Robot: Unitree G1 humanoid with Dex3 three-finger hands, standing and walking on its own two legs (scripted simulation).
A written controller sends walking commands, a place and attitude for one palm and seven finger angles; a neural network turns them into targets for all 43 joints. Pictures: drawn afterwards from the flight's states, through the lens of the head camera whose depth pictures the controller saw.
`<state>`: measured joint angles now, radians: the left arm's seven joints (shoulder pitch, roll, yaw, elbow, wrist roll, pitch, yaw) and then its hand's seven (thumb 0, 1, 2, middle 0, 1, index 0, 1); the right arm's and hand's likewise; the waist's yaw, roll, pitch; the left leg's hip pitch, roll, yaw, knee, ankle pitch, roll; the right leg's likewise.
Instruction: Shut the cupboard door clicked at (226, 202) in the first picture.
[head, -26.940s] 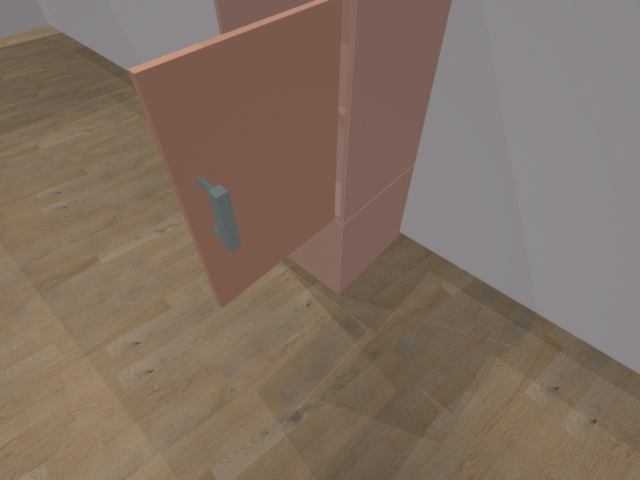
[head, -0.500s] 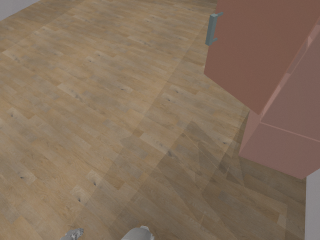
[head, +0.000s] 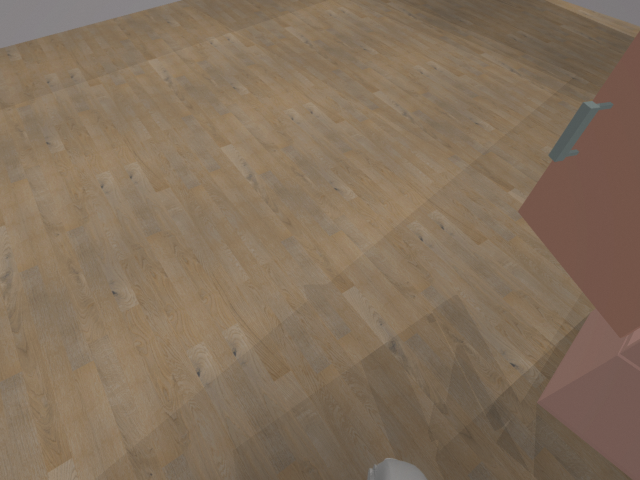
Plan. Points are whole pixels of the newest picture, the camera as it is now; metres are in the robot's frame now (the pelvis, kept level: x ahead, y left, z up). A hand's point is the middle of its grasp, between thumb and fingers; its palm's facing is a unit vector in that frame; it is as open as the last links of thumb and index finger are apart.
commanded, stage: walk to a spot facing it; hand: left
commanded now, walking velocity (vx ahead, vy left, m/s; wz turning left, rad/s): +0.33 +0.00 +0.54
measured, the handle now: (580, 131) +0.84 -0.56 -0.03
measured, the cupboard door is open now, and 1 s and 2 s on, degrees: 61 61 61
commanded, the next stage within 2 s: turn to face it in 0.94 s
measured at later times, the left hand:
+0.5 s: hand out of the picture +0.13 +0.13 -0.16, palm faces +0.35 -0.91 -0.21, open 7.4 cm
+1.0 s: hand (140, 354) +0.31 +0.31 -0.16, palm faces +0.54 -0.82 -0.17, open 7.4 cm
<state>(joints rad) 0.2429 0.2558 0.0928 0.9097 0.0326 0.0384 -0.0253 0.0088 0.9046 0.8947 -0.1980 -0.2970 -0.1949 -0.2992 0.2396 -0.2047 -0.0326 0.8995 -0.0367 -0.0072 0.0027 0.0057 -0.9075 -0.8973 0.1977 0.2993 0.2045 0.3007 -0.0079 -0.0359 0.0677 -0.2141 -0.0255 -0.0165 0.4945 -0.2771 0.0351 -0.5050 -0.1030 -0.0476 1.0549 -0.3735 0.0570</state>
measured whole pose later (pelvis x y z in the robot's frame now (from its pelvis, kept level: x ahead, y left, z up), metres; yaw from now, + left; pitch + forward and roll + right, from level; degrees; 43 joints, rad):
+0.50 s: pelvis +0.17 -0.05 +0.01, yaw +19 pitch +1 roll +1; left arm 0.35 0.14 0.06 0.96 0.03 -0.07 0.01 0.00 0.91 0.89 -0.20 -0.30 -0.20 -0.30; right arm 0.21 -0.22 -0.08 0.96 -0.03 0.02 0.04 0.01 -0.91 -0.90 0.19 0.30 0.20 0.30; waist -0.02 0.01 0.05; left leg -0.63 0.06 0.03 1.11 -0.21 0.00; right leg -0.08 -0.07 -0.29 0.36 -0.29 -0.01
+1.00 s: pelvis +0.33 +0.09 +0.01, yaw +31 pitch +0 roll -2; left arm 0.19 0.21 0.08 0.91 0.04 -0.01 -0.02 0.00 0.91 0.89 -0.20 -0.30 -0.19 -0.30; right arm 0.28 -0.17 -0.03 0.98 -0.02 -0.05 -0.01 0.01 -0.92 -0.90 0.20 0.30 0.20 0.30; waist -0.01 -0.03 0.05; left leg -0.15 -0.08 0.04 0.37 -0.22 0.13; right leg -0.61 -0.14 -0.01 1.04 -0.16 0.06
